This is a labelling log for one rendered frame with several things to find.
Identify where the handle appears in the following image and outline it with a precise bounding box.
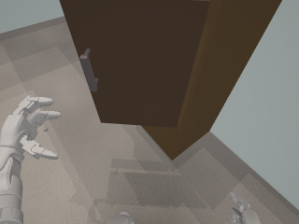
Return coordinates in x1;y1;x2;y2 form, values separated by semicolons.
79;48;99;92

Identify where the cupboard door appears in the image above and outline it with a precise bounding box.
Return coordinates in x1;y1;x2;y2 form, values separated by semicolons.
59;0;210;128

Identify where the robot left hand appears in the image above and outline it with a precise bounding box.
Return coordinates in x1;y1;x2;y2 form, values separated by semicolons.
0;95;62;160

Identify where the robot right hand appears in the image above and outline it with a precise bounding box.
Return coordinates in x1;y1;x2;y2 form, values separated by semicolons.
225;191;261;224

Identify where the left robot shin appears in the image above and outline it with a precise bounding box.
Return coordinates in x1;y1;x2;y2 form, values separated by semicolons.
120;212;129;216

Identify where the robot left forearm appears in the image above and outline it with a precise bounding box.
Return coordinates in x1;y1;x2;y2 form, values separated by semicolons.
0;146;25;224

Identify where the robot left thigh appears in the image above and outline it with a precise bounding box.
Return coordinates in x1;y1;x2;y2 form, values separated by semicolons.
107;215;135;224

